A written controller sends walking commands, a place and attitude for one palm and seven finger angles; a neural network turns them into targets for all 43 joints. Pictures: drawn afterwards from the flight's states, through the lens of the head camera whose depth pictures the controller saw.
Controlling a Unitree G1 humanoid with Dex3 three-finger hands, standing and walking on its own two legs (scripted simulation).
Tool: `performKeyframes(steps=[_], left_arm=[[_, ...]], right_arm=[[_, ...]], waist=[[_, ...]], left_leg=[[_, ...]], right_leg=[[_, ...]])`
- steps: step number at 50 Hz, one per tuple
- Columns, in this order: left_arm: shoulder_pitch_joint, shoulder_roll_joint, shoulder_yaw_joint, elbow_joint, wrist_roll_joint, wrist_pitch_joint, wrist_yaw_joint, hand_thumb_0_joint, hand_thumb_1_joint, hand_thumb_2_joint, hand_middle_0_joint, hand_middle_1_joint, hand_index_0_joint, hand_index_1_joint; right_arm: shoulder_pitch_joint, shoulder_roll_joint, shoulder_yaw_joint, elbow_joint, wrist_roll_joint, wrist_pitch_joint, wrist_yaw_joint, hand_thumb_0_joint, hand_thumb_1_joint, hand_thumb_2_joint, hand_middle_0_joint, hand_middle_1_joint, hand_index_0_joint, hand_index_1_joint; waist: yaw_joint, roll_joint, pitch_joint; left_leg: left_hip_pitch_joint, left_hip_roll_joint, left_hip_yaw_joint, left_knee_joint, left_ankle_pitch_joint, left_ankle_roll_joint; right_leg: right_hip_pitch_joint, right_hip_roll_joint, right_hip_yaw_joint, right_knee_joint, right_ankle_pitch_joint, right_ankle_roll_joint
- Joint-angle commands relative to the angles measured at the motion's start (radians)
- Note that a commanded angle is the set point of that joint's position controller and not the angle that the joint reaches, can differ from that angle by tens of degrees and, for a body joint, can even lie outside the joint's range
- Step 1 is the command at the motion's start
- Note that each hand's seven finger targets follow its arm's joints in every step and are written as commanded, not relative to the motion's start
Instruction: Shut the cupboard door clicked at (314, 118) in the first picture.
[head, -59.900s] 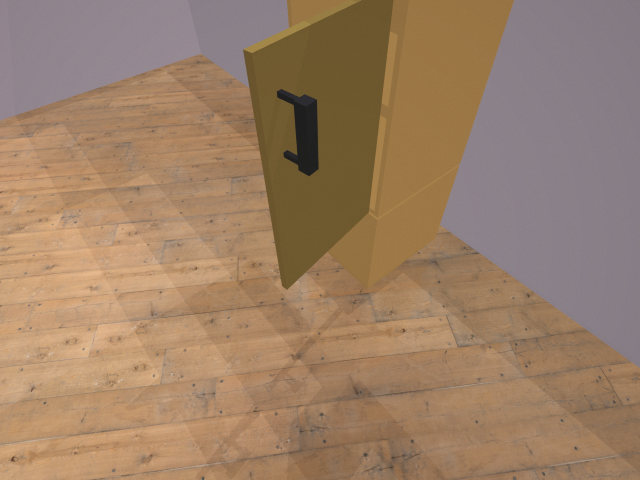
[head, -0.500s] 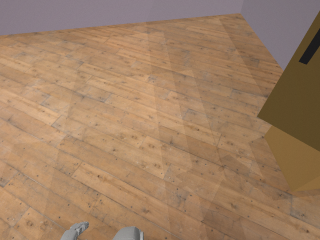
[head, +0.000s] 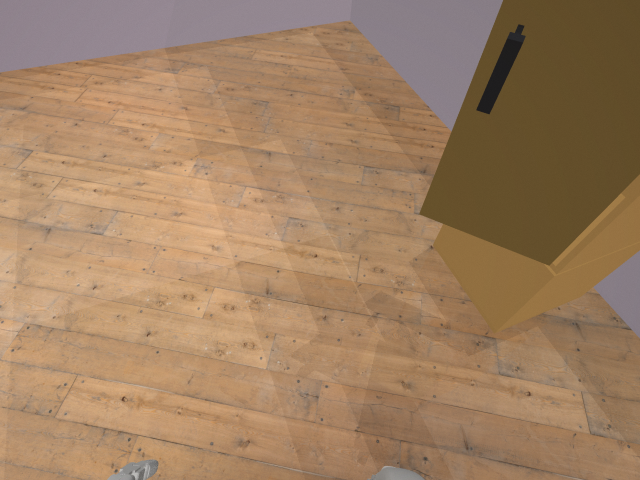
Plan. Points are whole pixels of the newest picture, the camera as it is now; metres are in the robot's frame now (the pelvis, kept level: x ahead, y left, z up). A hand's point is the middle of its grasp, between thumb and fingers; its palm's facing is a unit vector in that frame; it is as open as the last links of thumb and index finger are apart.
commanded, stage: turn to face it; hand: left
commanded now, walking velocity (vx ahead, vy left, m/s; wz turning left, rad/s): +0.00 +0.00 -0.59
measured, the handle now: (501, 69) +0.76 -0.27 +0.11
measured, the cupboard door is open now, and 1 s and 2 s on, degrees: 41 41 41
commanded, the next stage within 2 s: take the last steps up to it in 0.56 s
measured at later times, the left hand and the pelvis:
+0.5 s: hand (207, 463) +0.16 +0.17 -0.18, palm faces -0.21 -0.96 -0.19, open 7.4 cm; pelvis +0.03 +0.00 -0.01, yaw -14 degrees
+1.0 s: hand (239, 456) +0.17 +0.12 -0.17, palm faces -0.33 -0.92 -0.20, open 7.3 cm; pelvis +0.07 -0.04 +0.00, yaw -21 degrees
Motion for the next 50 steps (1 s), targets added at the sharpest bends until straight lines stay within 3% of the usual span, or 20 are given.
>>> performKeyframes(steps=[1, 3, 4, 5, 6, 7, 11, 18, 21, 23, 24, 26, 28, 31, 38, 39, 41, 42, 46, 50], left_arm=[[-0.035, 0.042, 0.006, -0.099, 0.000, -0.036, -0.001, 0.000, 0.900, 0.900, -0.200, -0.300, -0.200, -0.300], [0.064, 0.085, 0.017, -0.066, 0.004, -0.049, 0.005, 0.000, 0.900, 0.900, -0.200, -0.300, -0.200, -0.300], [0.136, 0.185, 0.033, -0.047, 0.014, -0.063, 0.017, 0.000, 0.900, 0.900, -0.200, -0.300, -0.200, -0.300], [0.180, 0.267, 0.046, -0.029, 0.008, -0.069, 0.034, 0.000, 0.900, 0.900, -0.200, -0.300, -0.200, -0.300], [0.202, 0.274, 0.043, -0.027, -0.002, -0.063, 0.044, 0.000, 0.900, 0.900, -0.200, -0.300, -0.200, -0.300], [0.145, 0.243, 0.044, -0.033, 0.003, -0.069, 0.056, 0.000, 0.900, 0.900, -0.200, -0.300, -0.200, -0.300], [0.011, 0.155, 0.013, -0.073, 0.003, -0.070, 0.056, 0.000, 0.900, 0.900, -0.200, -0.300, -0.200, -0.300], [0.033, 0.173, 0.023, -0.050, 0.012, -0.065, 0.053, 0.000, 0.900, 0.900, -0.200, -0.300, -0.200, -0.300], [0.002, 0.145, 0.018, -0.045, -0.001, -0.055, 0.053, 0.000, 0.900, 0.900, -0.200, -0.300, -0.200, -0.300], [0.060, 0.045, -0.001, -0.066, -0.012, -0.047, 0.043, 0.000, 0.900, 0.900, -0.200, -0.300, -0.200, -0.300], [0.026, 0.067, -0.001, -0.071, -0.001, -0.045, 0.042, 0.000, 0.900, 0.900, -0.200, -0.300, -0.200, -0.300], [-0.001, 0.072, 0.008, -0.049, 0.003, -0.044, 0.036, 0.000, 0.900, 0.900, -0.200, -0.300, -0.200, -0.300], [0.015, 0.039, 0.001, -0.032, -0.001, -0.039, 0.028, 0.000, 0.900, 0.900, -0.200, -0.300, -0.200, -0.300], [-0.014, 0.016, -0.009, -0.031, -0.001, -0.036, 0.024, 0.000, 0.900, 0.900, -0.200, -0.300, -0.200, -0.300], [0.048, 0.024, -0.005, 0.014, 0.007, -0.044, 0.007, 0.000, 0.900, 0.900, -0.200, -0.300, -0.200, -0.300], [0.090, 0.054, 0.005, 0.031, 0.011, -0.051, 0.007, 0.000, 0.900, 0.900, -0.200, -0.300, -0.200, -0.300], [0.215, 0.201, 0.034, 0.067, 0.017, -0.065, 0.026, 0.000, 0.900, 0.900, -0.200, -0.300, -0.200, -0.300], [0.230, 0.185, 0.029, 0.066, 0.007, -0.074, 0.037, 0.000, 0.900, 0.900, -0.200, -0.300, -0.200, -0.300], [0.087, 0.087, -0.001, 0.050, 0.009, -0.103, 0.044, 0.000, 0.900, 0.900, -0.200, -0.300, -0.200, -0.300], [0.122, 0.093, -0.004, 0.090, 0.012, -0.118, 0.041, 0.000, 0.900, 0.900, -0.200, -0.300, -0.200, -0.300]], right_arm=[[0.033, -0.239, -0.075, -0.043, -0.001, -0.009, -0.001, 0.000, -0.900, -0.900, 0.200, 0.300, 0.200, 0.300], [0.007, -0.239, -0.078, -0.048, 0.009, -0.006, 0.005, 0.000, -0.900, -0.900, 0.200, 0.300, 0.200, 0.300], [-0.002, -0.179, -0.068, -0.071, 0.021, -0.004, 0.011, 0.000, -0.900, -0.900, 0.200, 0.300, 0.200, 0.300], [-0.055, -0.121, -0.046, -0.121, 0.018, 0.004, 0.013, 0.000, -0.900, -0.900, 0.200, 0.300, 0.200, 0.300], [-0.101, -0.128, -0.041, -0.129, 0.018, 0.016, 0.003, 0.000, -0.900, -0.900, 0.200, 0.300, 0.200, 0.300], [-0.094, -0.123, -0.041, -0.117, 0.020, 0.014, -0.004, 0.000, -0.900, -0.900, 0.200, 0.300, 0.200, 0.300], [-0.023, -0.128, -0.043, -0.050, 0.015, 0.019, 0.009, 0.000, -0.900, -0.900, 0.200, 0.300, 0.200, 0.300], [-0.029, -0.104, -0.035, -0.055, 0.023, 0.004, 0.008, 0.000, -0.900, -0.900, 0.200, 0.300, 0.200, 0.300], [0.068, -0.115, -0.034, -0.020, 0.023, -0.011, -0.002, 0.000, -0.900, -0.900, 0.200, 0.300, 0.200, 0.300], [0.106, -0.264, -0.056, -0.020, 0.002, -0.023, -0.008, 0.000, -0.900, -0.900, 0.200, 0.300, 0.200, 0.300], [0.109, -0.261, -0.056, -0.021, -0.004, -0.021, -0.016, 0.000, -0.900, -0.900, 0.200, 0.300, 0.200, 0.300], [0.073, -0.209, -0.042, -0.022, -0.007, -0.025, -0.021, 0.000, -0.900, -0.900, 0.200, 0.300, 0.200, 0.300], [0.030, -0.184, -0.035, -0.023, -0.007, -0.024, -0.023, 0.000, -0.900, -0.900, 0.200, 0.300, 0.200, 0.300], [0.075, -0.180, -0.041, 0.009, -0.004, -0.020, -0.022, 0.000, -0.900, -0.900, 0.200, 0.300, 0.200, 0.300], [0.073, -0.213, -0.063, 0.049, -0.002, -0.007, -0.008, 0.000, -0.900, -0.900, 0.200, 0.300, 0.200, 0.300], [0.062, -0.198, -0.063, 0.051, 0.002, -0.009, -0.005, 0.000, -0.900, -0.900, 0.200, 0.300, 0.200, 0.300], [-0.063, -0.094, -0.035, -0.020, 0.012, -0.014, 0.010, 0.000, -0.900, -0.900, 0.200, 0.300, 0.200, 0.300], [-0.110, -0.129, -0.040, -0.033, 0.007, -0.010, 0.009, 0.000, -0.900, -0.900, 0.200, 0.300, 0.200, 0.300], [-0.029, -0.103, -0.048, 0.023, -0.001, -0.015, 0.028, 0.000, -0.900, -0.900, 0.200, 0.300, 0.200, 0.300], [-0.020, -0.066, -0.044, 0.018, 0.002, -0.023, 0.035, 0.000, -0.900, -0.900, 0.200, 0.300, 0.200, 0.300]], waist=[[-0.026, 0.228, -0.129], [0.030, 0.128, -0.158], [0.067, -0.129, -0.191], [0.089, -0.305, -0.159], [0.103, -0.195, -0.143], [0.068, -0.309, -0.149], [-0.007, -0.177, -0.159], [0.010, -0.180, -0.146], [-0.042, -0.126, -0.143], [-0.031, 0.275, -0.169], [-0.048, 0.227, -0.145], [-0.027, 0.195, -0.108], [-0.005, 0.149, -0.116], [-0.028, 0.178, -0.136], [-0.009, 0.139, -0.109], [0.017, 0.064, -0.091], [0.108, -0.328, -0.026], [0.107, -0.238, -0.009], [-0.009, -0.142, 0.018], [-0.012, -0.126, -0.011]], left_leg=[[0.113, 0.217, -0.090, -0.069, 0.479, 0.108], [-0.002, 0.171, -0.037, 0.085, 0.358, 0.035], [-0.187, 0.067, 0.035, 0.292, 0.100, -0.031], [-0.389, -0.060, -0.019, 0.520, -0.352, -0.069], [-0.419, -0.048, -0.155, 0.619, -0.339, -0.058], [-0.481, -0.045, -0.188, 0.669, -0.296, -0.062], [-0.327, -0.043, -0.166, 0.594, -0.094, -0.079], [-0.197, -0.103, -0.136, 0.234, -0.101, -0.062], [0.051, -0.105, -0.140, -0.071, 0.122, -0.043], [0.159, 0.248, -0.495, -0.207, 0.336, 0.124], [0.109, 0.302, -0.532, -0.229, 0.381, 0.187], [0.052, 0.249, -0.448, -0.204, 0.511, 0.203], [0.096, 0.176, -0.293, -0.166, 0.589, 0.174], [0.136, 0.154, -0.228, -0.146, 0.637, 0.159], [-0.026, 0.165, -0.231, -0.153, -0.011, 0.102], [-0.126, 0.127, -0.190, -0.093, -0.122, 0.068], [-0.484, -0.095, -0.025, 0.356, -0.371, -0.027], [-0.512, -0.073, -0.139, 0.502, -0.295, -0.017], [-0.399, -0.031, -0.135, 0.532, -0.091, -0.034], [-0.322, -0.044, -0.095, 0.329, -0.045, -0.038]], right_leg=[[0.074, 0.020, -0.054, -0.222, 0.058, -0.024], [0.287, 0.010, -0.039, -0.459, 0.276, -0.052], [0.456, -0.186, 0.209, -0.560, 0.471, -0.120], [0.452, -0.384, 0.458, -0.573, 0.802, -0.230], [0.396, -0.384, 0.442, -0.562, 0.794, -0.278], [0.413, -0.333, 0.469, -0.560, 0.757, -0.276], [0.284, -0.207, 0.243, -0.538, 0.685, -0.222], [0.258, -0.200, 0.328, -0.516, 0.625, -0.234], [0.110, -0.136, 0.315, -0.432, 0.508, -0.151], [-0.062, 0.069, 0.101, -0.142, -0.022, -0.041], [-0.085, 0.060, 0.104, 0.052, -0.155, -0.033], [-0.095, 0.014, 0.122, 0.213, -0.104, -0.024], [-0.077, 0.006, 0.082, 0.147, -0.055, -0.014], [-0.008, 0.014, 0.032, -0.022, -0.035, -0.015], [0.251, 0.046, -0.045, -0.411, 0.131, -0.050], [0.352, 0.019, -0.002, -0.518, 0.128, -0.067], [0.474, -0.323, 0.493, -0.780, -0.130, -0.248], [0.394, -0.346, 0.533, -0.795, -0.147, -0.307], [0.247, -0.214, 0.256, -0.742, 0.085, -0.265], [0.274, -0.195, 0.210, -0.718, 0.213, -0.262]])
